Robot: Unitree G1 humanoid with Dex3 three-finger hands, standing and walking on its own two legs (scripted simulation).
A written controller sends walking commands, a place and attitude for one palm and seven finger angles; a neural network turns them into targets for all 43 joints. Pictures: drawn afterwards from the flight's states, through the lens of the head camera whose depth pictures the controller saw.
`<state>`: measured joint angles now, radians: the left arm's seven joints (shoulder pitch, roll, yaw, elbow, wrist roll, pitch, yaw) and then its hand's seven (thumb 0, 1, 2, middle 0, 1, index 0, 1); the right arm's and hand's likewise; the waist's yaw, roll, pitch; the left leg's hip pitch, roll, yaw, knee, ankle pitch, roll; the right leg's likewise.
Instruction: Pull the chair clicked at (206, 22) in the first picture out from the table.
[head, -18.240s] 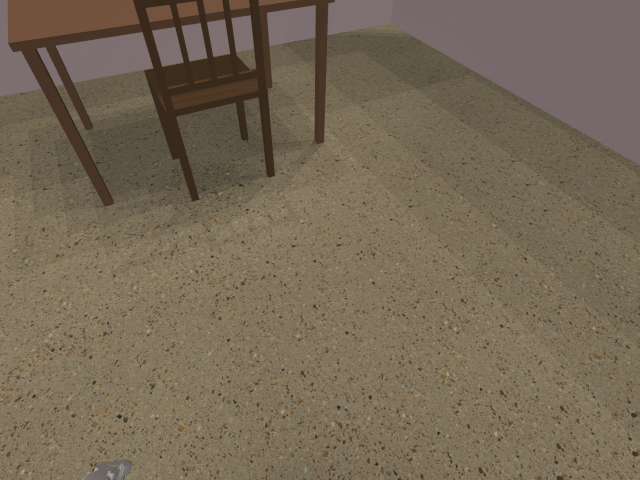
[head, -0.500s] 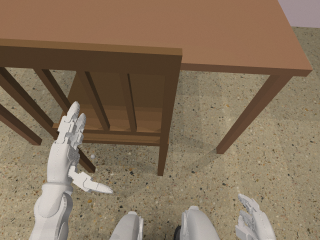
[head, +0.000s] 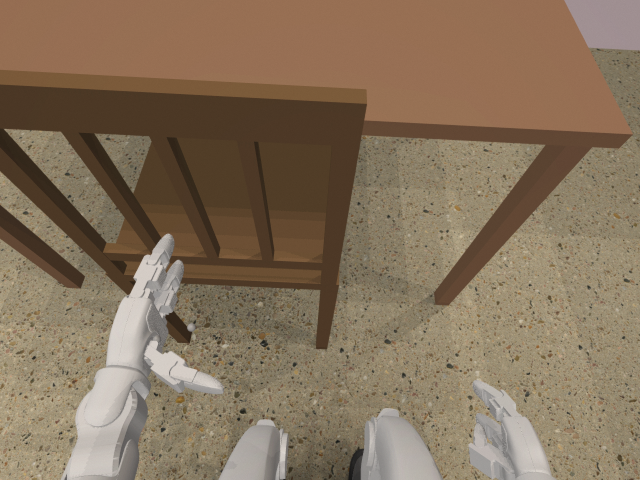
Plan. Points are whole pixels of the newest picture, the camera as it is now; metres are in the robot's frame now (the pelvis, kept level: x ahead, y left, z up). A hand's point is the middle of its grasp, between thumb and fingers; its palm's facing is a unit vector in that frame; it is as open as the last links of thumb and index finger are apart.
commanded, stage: aim the fingers beside a spindle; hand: left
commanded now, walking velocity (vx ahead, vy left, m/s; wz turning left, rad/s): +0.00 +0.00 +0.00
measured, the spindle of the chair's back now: (193, 205) +0.45 +0.19 +0.02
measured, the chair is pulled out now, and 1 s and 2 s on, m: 0.00 0.00 0.00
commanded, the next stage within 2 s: push the fingers through the gap in 0.54 s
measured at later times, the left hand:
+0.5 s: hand (183, 308) +0.29 +0.16 +0.06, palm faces -0.02 -1.00 -0.05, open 16.9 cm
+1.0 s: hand (202, 297) +0.33 +0.16 +0.00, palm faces -0.08 -1.00 -0.02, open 17.0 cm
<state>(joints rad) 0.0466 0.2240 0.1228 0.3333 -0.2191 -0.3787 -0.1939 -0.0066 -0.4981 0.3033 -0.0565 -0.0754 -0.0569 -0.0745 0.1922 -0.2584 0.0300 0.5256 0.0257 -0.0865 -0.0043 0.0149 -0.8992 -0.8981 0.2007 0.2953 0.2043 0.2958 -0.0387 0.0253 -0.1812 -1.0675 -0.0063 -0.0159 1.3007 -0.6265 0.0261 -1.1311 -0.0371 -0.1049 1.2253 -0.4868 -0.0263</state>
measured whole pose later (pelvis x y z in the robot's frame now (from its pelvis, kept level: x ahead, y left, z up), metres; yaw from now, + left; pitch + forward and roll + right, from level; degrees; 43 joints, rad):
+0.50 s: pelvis +0.00 +0.00 +0.01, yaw +0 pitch +22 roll -2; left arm 0.14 0.22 0.08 0.06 -0.18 -0.50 -0.10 -0.01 -0.50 0.30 -0.06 -0.08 -0.06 -0.08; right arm 0.21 -0.24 0.01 0.55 0.00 -0.12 -0.01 0.01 -0.90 -0.90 0.20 0.30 0.20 0.30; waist -0.04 0.02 -0.17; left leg -1.03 -0.01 -0.01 1.27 -0.62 0.03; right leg -1.09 -0.04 -0.10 1.19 -0.48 -0.02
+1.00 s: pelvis -0.01 +0.00 -0.01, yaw +0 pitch +24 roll -3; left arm -0.12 0.25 0.12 0.37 -0.20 -0.35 -0.18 -0.01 -0.50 0.30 -0.06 -0.08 -0.05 -0.07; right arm 0.17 -0.26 0.02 0.55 0.02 -0.08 -0.01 0.01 -0.90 -0.90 0.20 0.30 0.20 0.30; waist -0.05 0.03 -0.16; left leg -1.12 -0.01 -0.02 1.34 -0.63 0.03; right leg -1.18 -0.04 -0.11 1.25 -0.48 -0.02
